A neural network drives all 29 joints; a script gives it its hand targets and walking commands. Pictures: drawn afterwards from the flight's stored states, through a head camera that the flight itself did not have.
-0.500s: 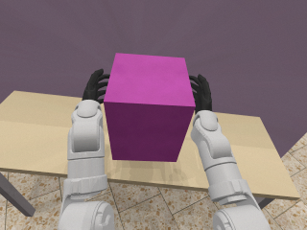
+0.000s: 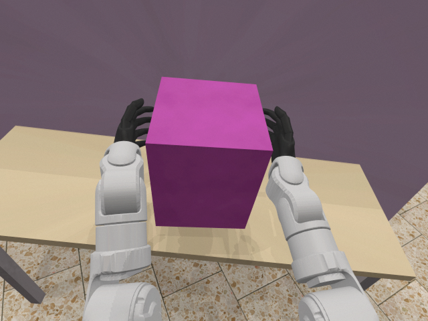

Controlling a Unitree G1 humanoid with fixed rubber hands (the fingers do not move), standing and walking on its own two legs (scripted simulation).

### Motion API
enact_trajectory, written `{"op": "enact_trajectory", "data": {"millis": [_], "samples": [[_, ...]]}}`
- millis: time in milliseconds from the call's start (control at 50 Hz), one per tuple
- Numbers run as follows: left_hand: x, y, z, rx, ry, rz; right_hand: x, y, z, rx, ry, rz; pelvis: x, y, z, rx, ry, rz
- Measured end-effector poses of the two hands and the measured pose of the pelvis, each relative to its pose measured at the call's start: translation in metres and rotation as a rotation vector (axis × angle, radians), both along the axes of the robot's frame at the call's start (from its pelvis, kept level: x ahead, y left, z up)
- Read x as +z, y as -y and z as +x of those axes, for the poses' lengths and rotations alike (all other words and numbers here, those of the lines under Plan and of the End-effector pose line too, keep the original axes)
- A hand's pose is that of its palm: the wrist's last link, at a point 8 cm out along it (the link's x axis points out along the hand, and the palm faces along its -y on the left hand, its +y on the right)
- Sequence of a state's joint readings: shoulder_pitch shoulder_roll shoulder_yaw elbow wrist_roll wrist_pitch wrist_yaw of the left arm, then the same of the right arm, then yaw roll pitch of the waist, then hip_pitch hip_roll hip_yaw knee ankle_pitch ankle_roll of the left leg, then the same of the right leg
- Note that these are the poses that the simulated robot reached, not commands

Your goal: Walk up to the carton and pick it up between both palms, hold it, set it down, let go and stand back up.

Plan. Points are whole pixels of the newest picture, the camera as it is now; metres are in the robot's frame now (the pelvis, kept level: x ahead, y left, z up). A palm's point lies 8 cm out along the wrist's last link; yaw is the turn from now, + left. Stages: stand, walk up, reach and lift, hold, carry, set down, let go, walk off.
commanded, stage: hold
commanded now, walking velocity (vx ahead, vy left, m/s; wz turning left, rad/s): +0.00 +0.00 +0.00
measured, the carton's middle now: (205, 156) +0.38 +0.01 +0.14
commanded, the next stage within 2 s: none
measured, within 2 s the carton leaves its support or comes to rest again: neither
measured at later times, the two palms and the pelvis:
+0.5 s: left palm (126, 144) +0.35 +0.14 +0.19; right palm (282, 154) +0.34 -0.12 +0.18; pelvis -0.01 +0.00 +0.00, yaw +0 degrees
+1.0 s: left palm (125, 147) +0.35 +0.15 +0.18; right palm (278, 154) +0.35 -0.12 +0.17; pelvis +0.00 +0.00 +0.00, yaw +1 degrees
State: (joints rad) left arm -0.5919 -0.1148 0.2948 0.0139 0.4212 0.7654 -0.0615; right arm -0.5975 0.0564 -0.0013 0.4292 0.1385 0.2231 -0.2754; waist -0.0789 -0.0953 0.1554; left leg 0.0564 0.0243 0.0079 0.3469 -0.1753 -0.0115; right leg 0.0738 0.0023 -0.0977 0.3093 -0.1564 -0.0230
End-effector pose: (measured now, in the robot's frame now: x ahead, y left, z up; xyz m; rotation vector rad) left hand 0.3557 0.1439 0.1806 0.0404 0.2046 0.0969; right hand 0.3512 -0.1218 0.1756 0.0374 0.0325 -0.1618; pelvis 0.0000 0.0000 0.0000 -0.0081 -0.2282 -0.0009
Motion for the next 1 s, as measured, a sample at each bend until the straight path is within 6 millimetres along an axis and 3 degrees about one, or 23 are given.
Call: {"op": "enact_trajectory", "data": {"millis": [400,600,860,1000], "samples": [[0.005,0.000,-0.010,0.000,0.023,0.009,0.003,0.000,-0.010,-0.001,0.025,0.009,-0.001,-0.001,-0.006,0.008,0.008,-0.001],[0.002,-0.001,-0.005,0.014,-0.019,0.009,-0.004,-0.002,-0.004,0.010,-0.018,0.009,0.000,0.001,-0.012,0.005,-0.001,0.007],[0.005,-0.001,-0.003,0.010,0.016,0.001,0.003,-0.002,-0.002,0.008,0.016,0.016,0.000,0.003,-0.006,0.014,-0.008,0.002],[-0.002,-0.004,-0.005,0.014,-0.012,0.001,-0.003,-0.005,-0.002,0.017,-0.014,-0.002,0.000,0.003,-0.003,0.013,0.013,0.002]]}}
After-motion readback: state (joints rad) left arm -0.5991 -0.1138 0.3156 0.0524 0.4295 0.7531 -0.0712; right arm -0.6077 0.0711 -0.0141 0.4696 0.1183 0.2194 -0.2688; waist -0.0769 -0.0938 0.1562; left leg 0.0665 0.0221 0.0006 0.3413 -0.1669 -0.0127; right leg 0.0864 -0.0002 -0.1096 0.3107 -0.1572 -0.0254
